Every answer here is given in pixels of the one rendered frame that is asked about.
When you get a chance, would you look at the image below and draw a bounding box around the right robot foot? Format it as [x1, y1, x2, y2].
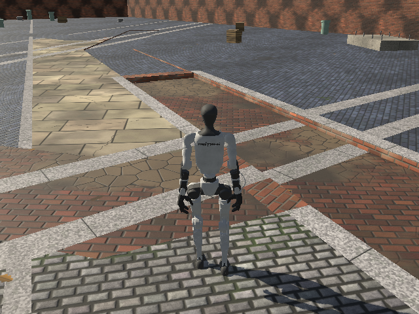
[219, 259, 229, 276]

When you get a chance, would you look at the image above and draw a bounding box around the left robot forearm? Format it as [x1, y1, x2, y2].
[178, 161, 189, 196]

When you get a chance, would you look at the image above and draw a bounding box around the robot left upper arm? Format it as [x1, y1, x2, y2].
[182, 132, 196, 170]

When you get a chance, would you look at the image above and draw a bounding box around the robot right upper arm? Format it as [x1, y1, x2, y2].
[223, 132, 237, 169]

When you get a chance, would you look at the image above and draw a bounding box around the robot left hand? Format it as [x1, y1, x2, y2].
[177, 194, 193, 214]

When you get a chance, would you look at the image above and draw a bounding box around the right robot forearm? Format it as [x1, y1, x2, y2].
[230, 160, 242, 194]

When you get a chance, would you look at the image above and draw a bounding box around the robot right hand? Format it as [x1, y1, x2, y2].
[227, 193, 242, 212]

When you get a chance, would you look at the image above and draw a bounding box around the humanoid robot torso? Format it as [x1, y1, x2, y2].
[194, 130, 225, 196]

